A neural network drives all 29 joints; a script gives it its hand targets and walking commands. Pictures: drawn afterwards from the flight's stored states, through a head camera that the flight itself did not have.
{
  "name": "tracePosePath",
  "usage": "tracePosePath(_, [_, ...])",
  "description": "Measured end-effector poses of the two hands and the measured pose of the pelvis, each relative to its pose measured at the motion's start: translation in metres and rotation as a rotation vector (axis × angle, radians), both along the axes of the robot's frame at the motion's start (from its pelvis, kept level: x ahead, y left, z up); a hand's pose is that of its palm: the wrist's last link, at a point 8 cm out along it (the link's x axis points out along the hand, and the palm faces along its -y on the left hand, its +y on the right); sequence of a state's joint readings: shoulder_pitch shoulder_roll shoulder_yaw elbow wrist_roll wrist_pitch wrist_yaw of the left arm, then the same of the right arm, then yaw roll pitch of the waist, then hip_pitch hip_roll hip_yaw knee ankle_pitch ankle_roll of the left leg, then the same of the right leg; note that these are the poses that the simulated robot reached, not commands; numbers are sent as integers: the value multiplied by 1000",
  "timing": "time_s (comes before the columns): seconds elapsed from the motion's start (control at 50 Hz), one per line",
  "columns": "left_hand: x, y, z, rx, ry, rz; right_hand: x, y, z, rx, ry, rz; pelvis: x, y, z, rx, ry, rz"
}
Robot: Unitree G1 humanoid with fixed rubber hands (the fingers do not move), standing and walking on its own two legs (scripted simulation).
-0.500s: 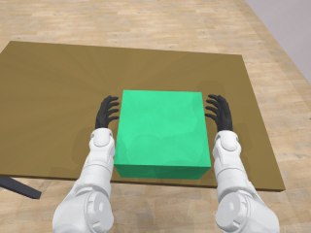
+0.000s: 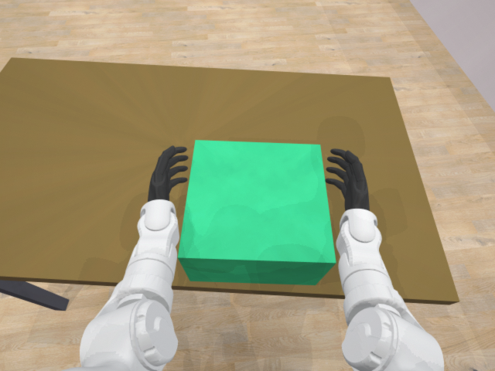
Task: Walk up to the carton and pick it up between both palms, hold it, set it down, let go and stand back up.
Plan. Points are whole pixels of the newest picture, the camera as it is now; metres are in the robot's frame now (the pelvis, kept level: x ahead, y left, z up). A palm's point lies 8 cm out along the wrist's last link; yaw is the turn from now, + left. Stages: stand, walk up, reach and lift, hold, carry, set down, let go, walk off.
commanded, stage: set down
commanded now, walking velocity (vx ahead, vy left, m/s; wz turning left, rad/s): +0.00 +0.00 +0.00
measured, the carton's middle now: (255, 212) +0.41 -0.01 -0.06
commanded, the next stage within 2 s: none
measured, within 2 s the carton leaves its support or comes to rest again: neither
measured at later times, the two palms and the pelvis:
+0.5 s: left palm (161, 193) +0.41 +0.16 +0.01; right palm (355, 199) +0.40 -0.17 +0.02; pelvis +0.00 +0.00 +0.00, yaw -1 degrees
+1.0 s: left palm (145, 195) +0.41 +0.19 +0.00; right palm (391, 194) +0.41 -0.24 +0.02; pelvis -0.03 +0.00 -0.04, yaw -2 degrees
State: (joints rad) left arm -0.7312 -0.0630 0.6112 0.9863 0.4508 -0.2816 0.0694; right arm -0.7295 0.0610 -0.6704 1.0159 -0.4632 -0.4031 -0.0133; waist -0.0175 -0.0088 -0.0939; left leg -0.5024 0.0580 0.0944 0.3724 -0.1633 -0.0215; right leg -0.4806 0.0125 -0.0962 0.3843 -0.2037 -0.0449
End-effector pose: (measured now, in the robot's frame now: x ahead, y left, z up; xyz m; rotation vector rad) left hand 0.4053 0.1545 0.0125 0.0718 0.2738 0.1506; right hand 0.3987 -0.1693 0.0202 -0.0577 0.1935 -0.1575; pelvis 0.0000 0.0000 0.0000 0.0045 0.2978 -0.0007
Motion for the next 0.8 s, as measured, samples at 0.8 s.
tracePosePath(0.8, [8, 7, -13, -5, 53, -34, 14, -11, -4, 11, 100, 34, -14, 8, -23, -20, 150, -25])
